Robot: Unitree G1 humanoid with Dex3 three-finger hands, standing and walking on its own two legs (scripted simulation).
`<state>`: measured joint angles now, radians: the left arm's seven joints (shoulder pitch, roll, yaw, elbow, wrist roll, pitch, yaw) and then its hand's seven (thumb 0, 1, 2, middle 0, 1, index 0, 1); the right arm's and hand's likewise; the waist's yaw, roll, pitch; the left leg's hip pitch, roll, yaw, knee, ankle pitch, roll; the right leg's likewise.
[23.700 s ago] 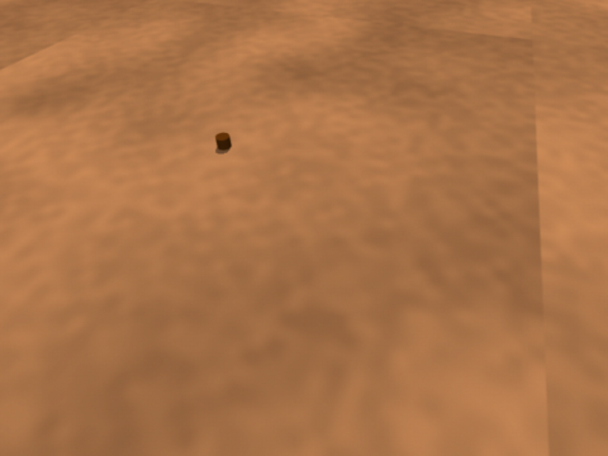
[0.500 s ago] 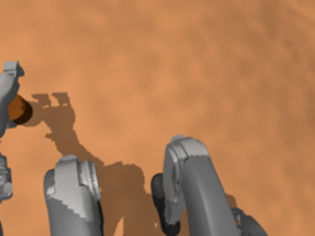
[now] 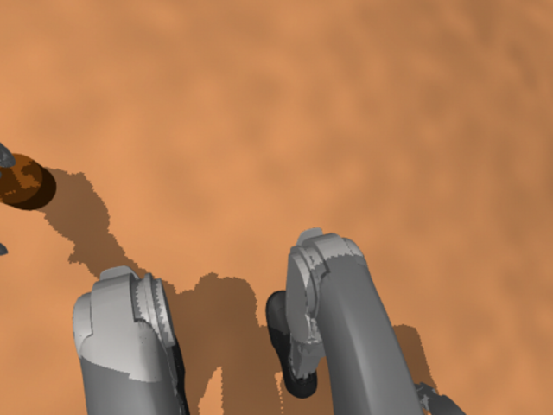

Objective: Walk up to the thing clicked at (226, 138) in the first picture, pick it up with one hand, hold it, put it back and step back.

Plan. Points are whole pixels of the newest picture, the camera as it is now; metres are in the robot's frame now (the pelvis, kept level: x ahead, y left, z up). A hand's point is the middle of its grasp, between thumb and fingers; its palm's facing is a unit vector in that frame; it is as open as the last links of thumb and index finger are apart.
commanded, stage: approach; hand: left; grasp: from above
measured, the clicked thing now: (21, 183) +0.48 +0.34 -0.30
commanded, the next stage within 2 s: rest palm in 0.06 s
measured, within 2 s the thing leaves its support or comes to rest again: neither
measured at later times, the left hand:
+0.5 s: hand (14, 174) +0.47 +0.32 -0.21, palm faces -0.50 -0.09 -0.86, open 13.9 cm
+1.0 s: hand (17, 186) +0.46 +0.33 -0.25, palm faces -0.46 -0.12 -0.88, open 14.0 cm
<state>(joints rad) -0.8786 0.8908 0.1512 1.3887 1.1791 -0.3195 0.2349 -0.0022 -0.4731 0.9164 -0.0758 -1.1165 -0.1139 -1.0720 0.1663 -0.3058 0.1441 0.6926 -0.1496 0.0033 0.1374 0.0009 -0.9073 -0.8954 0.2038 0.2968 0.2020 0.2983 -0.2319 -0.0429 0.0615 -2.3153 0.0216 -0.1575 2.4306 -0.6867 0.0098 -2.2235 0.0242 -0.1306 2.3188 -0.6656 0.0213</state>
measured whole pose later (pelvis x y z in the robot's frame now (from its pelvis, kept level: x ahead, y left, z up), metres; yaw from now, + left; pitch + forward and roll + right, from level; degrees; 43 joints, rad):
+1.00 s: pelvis +0.01 +0.01 -0.02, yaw -4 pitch +30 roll -13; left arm -1.05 1.00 0.11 1.68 1.33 -0.29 0.54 0.00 -0.49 0.98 -0.08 -1.03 -0.09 -1.01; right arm 0.10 -0.30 0.25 0.69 -0.24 -0.13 0.18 0.00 -0.90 -0.90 0.20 0.30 0.20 0.30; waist -0.34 -0.12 0.09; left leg -2.36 0.02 -0.21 2.54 -0.73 0.01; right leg -2.25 0.04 -0.17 2.38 -0.68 0.04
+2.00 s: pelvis +0.00 +0.01 -0.03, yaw -5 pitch +28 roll -15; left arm -1.06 1.10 0.13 1.75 1.33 -0.26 0.60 0.00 -0.29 0.88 -0.16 -1.09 -0.21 -1.04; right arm 0.06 -0.34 0.32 0.64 -0.26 -0.20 0.22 0.00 -0.90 -0.90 0.20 0.30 0.20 0.30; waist -0.36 -0.16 0.15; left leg -2.36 0.03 -0.25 2.57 -0.73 0.02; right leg -2.23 0.06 -0.20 2.38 -0.67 0.05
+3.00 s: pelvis +0.00 +0.01 -0.03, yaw -6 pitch +27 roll -15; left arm -1.07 1.12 0.11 1.75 1.31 -0.28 0.60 0.01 -0.16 0.79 -0.38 -1.01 -0.43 -0.95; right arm 0.06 -0.35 0.34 0.62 -0.26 -0.20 0.22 0.00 -0.90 -0.90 0.20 0.30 0.20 0.30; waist -0.36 -0.17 0.17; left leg -2.35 0.03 -0.26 2.57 -0.73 0.02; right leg -2.23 0.06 -0.21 2.37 -0.66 0.05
